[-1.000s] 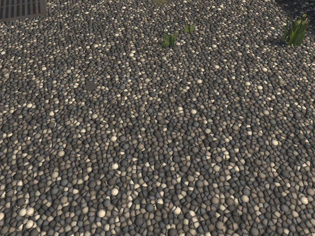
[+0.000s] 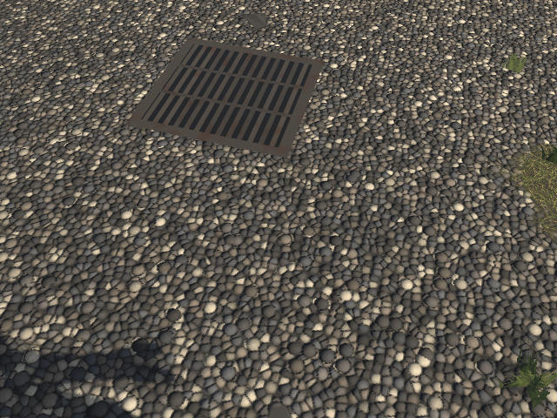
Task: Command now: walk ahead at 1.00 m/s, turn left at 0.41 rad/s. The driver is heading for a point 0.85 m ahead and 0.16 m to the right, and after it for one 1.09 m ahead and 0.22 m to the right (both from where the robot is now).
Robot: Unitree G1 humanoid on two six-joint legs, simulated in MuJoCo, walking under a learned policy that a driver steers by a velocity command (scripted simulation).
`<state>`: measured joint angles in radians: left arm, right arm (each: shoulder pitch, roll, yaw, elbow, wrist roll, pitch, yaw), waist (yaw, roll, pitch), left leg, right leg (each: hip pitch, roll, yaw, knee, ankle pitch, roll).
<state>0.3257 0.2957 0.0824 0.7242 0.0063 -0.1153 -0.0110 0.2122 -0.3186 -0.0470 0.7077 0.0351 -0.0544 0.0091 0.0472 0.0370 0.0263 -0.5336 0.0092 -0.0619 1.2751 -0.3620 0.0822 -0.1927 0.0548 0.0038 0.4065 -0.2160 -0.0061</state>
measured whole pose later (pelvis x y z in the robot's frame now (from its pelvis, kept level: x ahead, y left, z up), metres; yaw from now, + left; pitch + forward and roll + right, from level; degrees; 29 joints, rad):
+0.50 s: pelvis +0.44 +0.06 +0.00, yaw -8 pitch -1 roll +3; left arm 0.25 0.32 0.06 0.74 -0.05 -0.03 0.00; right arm 0.37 -0.29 -0.07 0.83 -0.01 -0.10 0.02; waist -0.05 -0.05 0.01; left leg -0.12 0.00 0.17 0.42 -0.28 0.00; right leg -0.69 -0.13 0.03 1.27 -0.22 -0.03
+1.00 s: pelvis +0.85 -0.07 +0.00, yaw -35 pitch -1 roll +1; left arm 0.47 0.23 0.04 0.74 -0.02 -0.06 -0.01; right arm -0.02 -0.26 -0.02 0.58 -0.01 -0.13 0.00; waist 0.09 0.02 0.05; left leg -0.66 0.09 -0.17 0.93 -0.14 -0.04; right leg -0.13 0.16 0.13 0.44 -0.27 -0.15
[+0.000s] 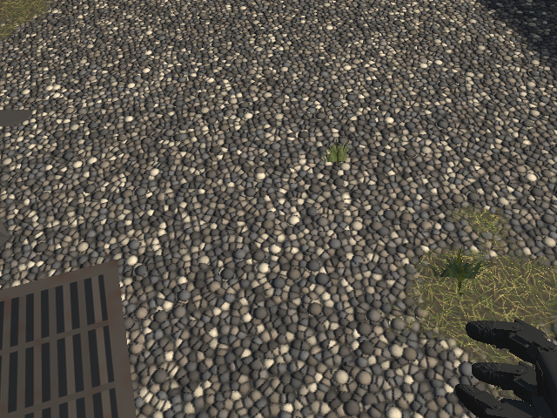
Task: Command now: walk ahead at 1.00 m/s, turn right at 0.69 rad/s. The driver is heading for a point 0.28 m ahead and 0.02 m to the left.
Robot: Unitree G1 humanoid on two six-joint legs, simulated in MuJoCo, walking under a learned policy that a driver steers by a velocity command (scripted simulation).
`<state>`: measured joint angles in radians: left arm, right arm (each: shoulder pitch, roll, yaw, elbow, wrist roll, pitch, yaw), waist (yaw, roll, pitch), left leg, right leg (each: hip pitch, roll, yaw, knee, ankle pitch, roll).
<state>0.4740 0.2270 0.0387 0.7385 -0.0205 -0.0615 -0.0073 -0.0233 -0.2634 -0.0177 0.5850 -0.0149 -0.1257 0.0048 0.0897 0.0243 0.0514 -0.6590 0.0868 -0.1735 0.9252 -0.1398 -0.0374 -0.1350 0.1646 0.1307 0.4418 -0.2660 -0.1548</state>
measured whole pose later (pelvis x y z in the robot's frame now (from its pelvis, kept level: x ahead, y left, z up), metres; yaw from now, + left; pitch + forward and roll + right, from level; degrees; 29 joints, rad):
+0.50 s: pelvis +0.30 +0.09 +0.00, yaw -9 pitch +0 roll +2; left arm 0.10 0.27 0.03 0.69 0.00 0.00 0.02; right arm 0.24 -0.23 -0.02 0.83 -0.01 -0.07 0.03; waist -0.05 -0.03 0.08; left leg -0.28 -0.06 0.04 0.38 -0.11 0.05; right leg -0.49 -0.04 0.09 0.74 -0.25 0.05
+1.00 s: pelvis +0.38 +0.06 -0.01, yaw -9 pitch -1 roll +1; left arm 0.16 0.22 0.03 0.83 0.01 0.01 0.02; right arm 0.17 -0.25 0.00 0.91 -0.01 0.00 -0.01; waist -0.01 0.00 0.02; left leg -0.20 0.00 0.03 0.52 -0.31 0.01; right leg -0.27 0.01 0.06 0.55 -0.27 0.00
